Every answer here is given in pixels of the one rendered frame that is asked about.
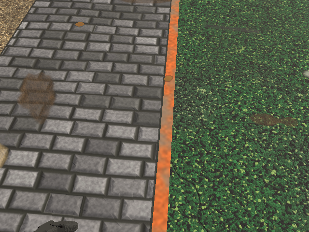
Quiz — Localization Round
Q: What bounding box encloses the left robot hand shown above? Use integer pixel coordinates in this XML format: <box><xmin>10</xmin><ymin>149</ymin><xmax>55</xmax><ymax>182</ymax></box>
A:
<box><xmin>33</xmin><ymin>220</ymin><xmax>78</xmax><ymax>232</ymax></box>

